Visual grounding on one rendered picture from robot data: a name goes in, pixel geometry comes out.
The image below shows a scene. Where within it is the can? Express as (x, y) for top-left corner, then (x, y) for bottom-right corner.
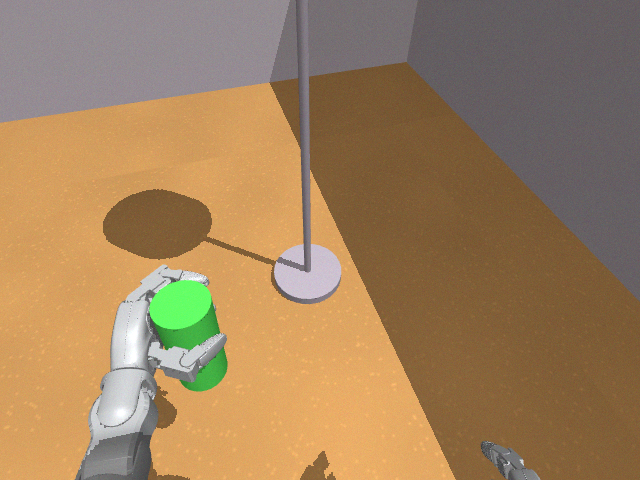
(149, 280), (228, 392)

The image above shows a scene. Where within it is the left robot arm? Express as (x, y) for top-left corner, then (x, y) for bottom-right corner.
(75, 367), (158, 480)

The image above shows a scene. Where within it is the left robot hand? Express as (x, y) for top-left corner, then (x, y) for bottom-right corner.
(110, 264), (227, 383)

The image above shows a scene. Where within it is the floor lamp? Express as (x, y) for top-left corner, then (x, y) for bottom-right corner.
(274, 0), (341, 304)

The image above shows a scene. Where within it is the right robot hand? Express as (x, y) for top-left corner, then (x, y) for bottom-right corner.
(481, 441), (541, 480)

